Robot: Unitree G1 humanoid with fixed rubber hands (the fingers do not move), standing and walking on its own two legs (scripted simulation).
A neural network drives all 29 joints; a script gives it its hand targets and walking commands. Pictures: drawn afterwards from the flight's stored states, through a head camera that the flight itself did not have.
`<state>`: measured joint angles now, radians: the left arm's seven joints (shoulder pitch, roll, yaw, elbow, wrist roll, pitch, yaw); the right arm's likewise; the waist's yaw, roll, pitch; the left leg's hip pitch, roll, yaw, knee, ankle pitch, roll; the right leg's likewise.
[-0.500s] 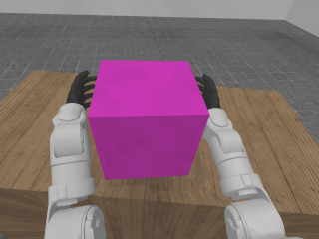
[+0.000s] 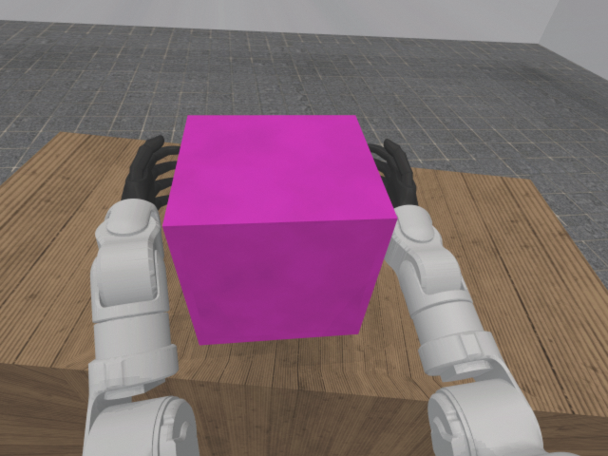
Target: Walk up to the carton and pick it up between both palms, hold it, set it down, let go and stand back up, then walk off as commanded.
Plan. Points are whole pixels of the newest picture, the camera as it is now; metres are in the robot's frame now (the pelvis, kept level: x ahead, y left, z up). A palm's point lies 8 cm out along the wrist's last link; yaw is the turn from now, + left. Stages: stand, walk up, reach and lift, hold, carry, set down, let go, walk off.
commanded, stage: hold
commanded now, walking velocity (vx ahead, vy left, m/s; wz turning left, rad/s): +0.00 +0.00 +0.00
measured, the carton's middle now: (277, 230) +0.37 +0.00 +0.13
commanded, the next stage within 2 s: none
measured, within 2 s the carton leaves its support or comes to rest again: neither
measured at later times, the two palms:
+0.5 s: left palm (140, 196) +0.35 +0.16 +0.21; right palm (405, 198) +0.35 -0.15 +0.20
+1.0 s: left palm (149, 203) +0.36 +0.16 +0.19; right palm (403, 206) +0.35 -0.16 +0.18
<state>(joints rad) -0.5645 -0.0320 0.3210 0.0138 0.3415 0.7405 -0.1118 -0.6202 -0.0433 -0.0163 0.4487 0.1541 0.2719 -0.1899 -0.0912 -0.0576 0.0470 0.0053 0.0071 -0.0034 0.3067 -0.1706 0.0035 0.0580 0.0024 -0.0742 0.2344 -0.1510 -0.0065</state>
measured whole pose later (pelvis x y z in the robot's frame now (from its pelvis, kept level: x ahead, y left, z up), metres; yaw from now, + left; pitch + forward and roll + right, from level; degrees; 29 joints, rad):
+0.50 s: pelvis -0.01 +0.00 +0.00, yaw +0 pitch -8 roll -1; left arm -0.61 -0.03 0.32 0.07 0.34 0.72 -0.09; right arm -0.65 -0.03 -0.07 0.49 0.12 0.25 -0.17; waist -0.08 -0.06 0.02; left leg -0.02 0.01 0.00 0.31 -0.15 0.00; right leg 0.03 0.00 -0.07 0.25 -0.14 -0.01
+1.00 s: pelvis +0.00 +0.00 +0.00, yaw -1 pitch -9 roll +0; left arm -0.58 -0.04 0.33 0.05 0.36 0.76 -0.12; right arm -0.62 -0.03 -0.03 0.47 0.14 0.29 -0.20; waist -0.09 -0.07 0.05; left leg 0.03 0.01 0.01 0.30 -0.17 0.00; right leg 0.07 0.01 -0.06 0.25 -0.16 -0.02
